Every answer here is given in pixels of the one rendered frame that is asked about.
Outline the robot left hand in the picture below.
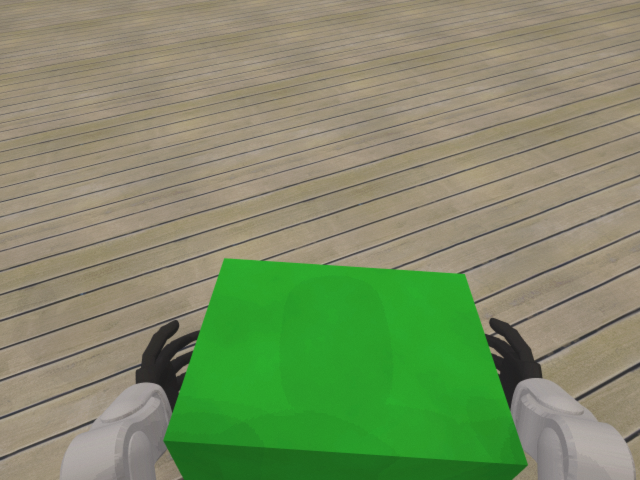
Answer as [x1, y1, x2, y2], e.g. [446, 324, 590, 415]
[136, 320, 200, 413]

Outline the robot right hand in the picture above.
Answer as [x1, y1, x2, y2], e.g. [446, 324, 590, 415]
[485, 318, 542, 410]

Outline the robot left forearm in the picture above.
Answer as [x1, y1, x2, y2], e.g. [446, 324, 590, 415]
[60, 383, 172, 480]

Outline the robot right forearm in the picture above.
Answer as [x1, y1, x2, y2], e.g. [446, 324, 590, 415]
[510, 378, 636, 480]

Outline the carton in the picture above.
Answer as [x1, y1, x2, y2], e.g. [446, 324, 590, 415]
[163, 258, 528, 480]

